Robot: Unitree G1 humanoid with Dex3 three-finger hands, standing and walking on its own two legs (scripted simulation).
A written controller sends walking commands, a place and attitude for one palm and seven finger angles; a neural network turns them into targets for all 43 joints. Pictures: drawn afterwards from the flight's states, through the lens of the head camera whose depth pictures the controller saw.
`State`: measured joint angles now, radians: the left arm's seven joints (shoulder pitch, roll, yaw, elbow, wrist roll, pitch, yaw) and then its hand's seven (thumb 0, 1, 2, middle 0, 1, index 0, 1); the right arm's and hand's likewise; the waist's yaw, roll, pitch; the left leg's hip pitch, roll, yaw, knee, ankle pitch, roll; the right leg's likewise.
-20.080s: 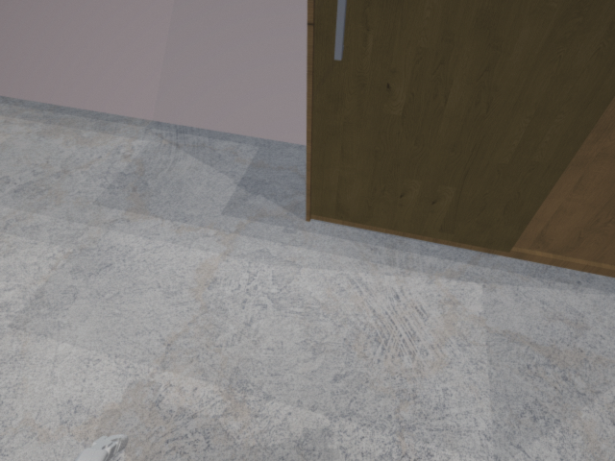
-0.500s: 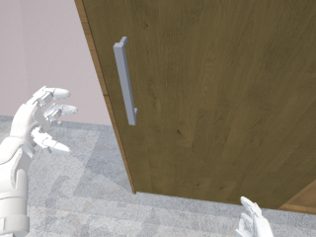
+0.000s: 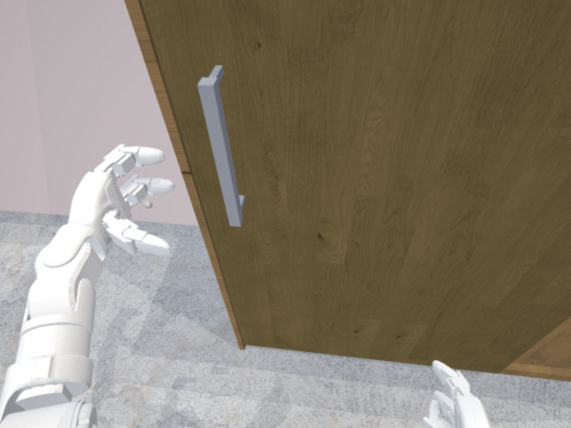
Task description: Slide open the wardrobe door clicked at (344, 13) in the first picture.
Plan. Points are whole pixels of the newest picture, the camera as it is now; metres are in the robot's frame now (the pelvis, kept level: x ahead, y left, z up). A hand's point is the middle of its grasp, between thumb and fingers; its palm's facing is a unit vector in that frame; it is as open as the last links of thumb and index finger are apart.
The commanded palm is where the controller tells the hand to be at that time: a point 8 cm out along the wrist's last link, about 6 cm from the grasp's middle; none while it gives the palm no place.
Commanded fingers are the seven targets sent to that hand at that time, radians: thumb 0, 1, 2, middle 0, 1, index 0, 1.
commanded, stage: move the hooked fingers beside the handle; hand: left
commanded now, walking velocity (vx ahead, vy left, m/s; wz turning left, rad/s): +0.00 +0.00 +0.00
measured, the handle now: (228, 156) +0.48 +0.12 +0.14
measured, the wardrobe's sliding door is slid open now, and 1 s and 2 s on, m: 0.00 0.00 0.00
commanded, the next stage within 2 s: feel for the door with the fingertips in 1.48 s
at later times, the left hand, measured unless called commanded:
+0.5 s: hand (168, 185) +0.40 +0.18 +0.16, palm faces -0.06 -1.00 -0.01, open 14.0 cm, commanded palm +0.38 +0.24 +0.15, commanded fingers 0.00 -0.50 0.30 -0.30 -1.20 -0.30 -1.20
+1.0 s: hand (177, 181) +0.42 +0.18 +0.14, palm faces -0.04 -1.00 -0.02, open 13.9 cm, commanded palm +0.39 +0.23 +0.15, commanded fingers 0.00 -0.50 0.30 -0.30 -1.20 -0.30 -1.20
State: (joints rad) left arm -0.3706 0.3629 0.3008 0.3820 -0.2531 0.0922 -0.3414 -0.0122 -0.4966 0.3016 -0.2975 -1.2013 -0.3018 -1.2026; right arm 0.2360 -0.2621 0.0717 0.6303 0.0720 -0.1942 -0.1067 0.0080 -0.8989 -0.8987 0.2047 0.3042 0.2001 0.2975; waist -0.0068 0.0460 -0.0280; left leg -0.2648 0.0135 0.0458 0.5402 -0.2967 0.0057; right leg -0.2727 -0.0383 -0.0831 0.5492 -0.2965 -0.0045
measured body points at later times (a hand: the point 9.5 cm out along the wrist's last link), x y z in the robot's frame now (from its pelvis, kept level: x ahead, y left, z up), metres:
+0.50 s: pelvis +0.00 -0.01 +0.00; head +0.01 -0.02 +0.45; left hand +0.39 +0.24 +0.16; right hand +0.12 -0.26 -0.10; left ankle -0.01 +0.12 -0.73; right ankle -0.01 -0.11 -0.73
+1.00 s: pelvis +0.00 +0.00 +0.00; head +0.02 -0.02 +0.45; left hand +0.42 +0.24 +0.14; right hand +0.07 -0.27 -0.12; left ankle -0.01 +0.12 -0.73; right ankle -0.01 -0.11 -0.73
